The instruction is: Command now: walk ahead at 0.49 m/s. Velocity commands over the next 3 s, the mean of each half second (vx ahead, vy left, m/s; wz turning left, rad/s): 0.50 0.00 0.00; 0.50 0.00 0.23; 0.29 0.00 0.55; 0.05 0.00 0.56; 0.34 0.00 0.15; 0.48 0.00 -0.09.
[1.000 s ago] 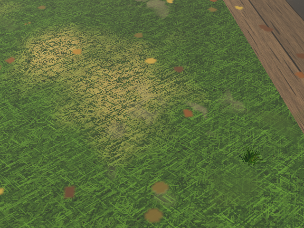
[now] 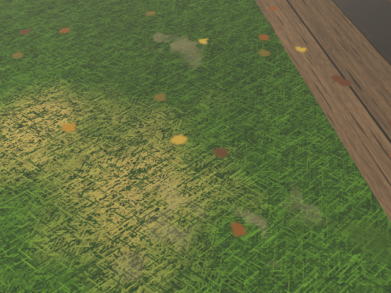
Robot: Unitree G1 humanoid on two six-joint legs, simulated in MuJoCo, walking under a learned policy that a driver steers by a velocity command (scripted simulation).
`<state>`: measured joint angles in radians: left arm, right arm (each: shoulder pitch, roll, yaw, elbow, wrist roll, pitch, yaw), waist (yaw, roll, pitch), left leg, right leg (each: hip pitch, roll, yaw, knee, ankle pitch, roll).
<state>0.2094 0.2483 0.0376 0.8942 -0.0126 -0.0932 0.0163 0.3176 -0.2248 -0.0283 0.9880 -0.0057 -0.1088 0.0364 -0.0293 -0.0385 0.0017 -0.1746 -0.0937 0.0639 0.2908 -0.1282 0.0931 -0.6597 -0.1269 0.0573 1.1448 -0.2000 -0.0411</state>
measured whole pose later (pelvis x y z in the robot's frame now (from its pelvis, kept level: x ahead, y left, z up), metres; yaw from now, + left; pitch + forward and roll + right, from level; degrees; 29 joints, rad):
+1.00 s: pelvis +0.55 -0.01 -0.01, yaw +10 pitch +2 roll +0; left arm 0.25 0.25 0.04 0.91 -0.01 -0.13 0.00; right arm 0.18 -0.26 -0.07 0.84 0.01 -0.08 0.04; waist 0.00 -0.01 0.04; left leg -0.39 -0.08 0.01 0.51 -0.15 0.09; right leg -0.39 -0.04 0.03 1.21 -0.38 -0.02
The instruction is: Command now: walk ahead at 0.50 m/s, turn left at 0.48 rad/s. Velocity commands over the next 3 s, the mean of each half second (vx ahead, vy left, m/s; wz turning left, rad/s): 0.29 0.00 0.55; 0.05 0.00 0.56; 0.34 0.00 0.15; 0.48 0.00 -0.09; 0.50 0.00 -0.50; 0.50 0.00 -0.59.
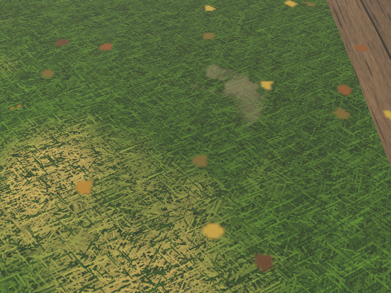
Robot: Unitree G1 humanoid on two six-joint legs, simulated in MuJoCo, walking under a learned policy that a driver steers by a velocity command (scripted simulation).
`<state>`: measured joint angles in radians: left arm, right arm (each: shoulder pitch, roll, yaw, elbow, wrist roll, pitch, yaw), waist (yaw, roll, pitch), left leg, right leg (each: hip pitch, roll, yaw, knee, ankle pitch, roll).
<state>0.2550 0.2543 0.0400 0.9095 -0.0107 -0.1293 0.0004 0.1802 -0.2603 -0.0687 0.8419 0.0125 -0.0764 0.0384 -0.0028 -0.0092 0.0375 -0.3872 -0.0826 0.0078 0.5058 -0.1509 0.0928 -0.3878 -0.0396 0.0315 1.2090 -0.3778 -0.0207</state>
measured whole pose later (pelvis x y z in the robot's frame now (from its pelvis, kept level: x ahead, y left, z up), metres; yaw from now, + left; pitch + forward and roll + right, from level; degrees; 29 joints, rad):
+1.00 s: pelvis +0.22 +0.03 +0.01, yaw +34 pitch +3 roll -3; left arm 0.12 0.33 0.09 0.78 0.00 0.01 0.03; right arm 0.23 -0.28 -0.06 0.63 0.00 0.01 -0.02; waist 0.00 -0.05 0.02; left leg -0.29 -0.02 -0.05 0.46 -0.21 0.05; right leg -0.58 -0.02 0.00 1.09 -0.33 0.05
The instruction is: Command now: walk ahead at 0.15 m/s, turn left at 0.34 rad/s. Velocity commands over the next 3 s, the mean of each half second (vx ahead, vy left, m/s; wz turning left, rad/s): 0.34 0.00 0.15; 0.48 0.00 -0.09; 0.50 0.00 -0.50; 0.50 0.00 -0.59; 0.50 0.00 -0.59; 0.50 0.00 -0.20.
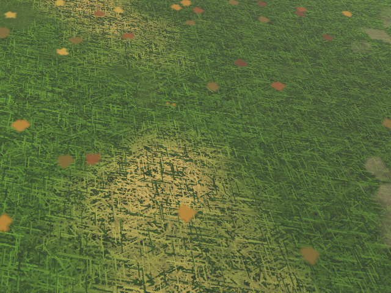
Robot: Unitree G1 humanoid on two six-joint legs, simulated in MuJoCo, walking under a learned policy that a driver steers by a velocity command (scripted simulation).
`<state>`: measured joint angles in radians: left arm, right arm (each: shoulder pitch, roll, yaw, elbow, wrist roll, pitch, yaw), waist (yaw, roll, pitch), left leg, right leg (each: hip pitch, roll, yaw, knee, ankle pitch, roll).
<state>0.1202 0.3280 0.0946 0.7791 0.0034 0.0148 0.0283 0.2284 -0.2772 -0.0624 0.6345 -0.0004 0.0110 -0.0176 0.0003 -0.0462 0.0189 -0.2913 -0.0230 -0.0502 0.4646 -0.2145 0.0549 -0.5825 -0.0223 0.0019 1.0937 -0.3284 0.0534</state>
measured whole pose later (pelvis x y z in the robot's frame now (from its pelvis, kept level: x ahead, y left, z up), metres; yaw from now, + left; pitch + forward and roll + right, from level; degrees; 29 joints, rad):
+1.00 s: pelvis +0.40 +0.02 +0.00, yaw -2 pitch +1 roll +1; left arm 0.27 0.31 0.06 0.79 -0.03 -0.04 0.00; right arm 0.25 -0.26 -0.06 0.75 -0.01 -0.10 0.03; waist -0.01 -0.05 0.04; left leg -0.23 -0.03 0.12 0.38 -0.17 0.06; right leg -0.57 -0.09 0.06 1.16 -0.28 -0.01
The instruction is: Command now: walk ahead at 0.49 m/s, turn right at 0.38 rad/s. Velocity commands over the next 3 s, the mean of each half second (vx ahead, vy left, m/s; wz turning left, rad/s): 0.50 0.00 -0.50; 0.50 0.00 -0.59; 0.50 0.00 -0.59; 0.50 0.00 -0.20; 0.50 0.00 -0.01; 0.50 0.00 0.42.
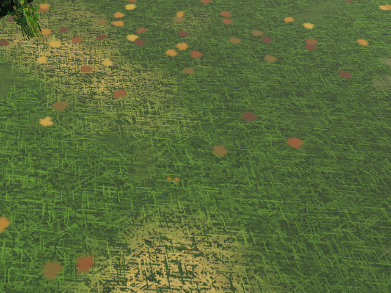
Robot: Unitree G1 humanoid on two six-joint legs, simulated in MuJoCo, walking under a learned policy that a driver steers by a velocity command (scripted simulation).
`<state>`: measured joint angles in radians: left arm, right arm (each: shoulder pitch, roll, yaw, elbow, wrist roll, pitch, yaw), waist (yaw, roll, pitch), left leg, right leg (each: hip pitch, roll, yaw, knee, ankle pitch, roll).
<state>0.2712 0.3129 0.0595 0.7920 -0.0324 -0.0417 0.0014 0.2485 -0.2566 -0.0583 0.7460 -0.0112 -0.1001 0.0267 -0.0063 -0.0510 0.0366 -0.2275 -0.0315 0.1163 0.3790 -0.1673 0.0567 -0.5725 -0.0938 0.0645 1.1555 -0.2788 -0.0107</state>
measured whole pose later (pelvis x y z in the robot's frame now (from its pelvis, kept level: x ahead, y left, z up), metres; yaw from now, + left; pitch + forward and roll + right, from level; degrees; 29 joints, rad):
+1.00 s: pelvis +0.57 -0.12 +0.00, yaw -35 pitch +1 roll +2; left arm 0.30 0.31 0.07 0.67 -0.03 -0.01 0.01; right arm 0.21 -0.26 -0.06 0.75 -0.01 -0.10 0.01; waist -0.01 -0.05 0.02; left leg -0.27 -0.03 0.06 0.44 -0.19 0.03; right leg -0.50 -0.02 0.08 1.20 -0.35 -0.01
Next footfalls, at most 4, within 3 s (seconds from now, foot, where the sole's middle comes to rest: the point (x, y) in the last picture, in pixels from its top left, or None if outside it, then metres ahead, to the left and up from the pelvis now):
0.34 right None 0.35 -0.16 -0.78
0.82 left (214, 236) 0.68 -0.07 -0.78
1.36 right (315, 222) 0.74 -0.45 -0.78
1.88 left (325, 150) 1.10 -0.57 -0.78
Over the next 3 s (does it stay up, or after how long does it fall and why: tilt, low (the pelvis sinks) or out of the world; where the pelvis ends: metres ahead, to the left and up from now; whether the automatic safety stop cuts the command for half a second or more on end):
stays up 1.28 -0.99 -0.02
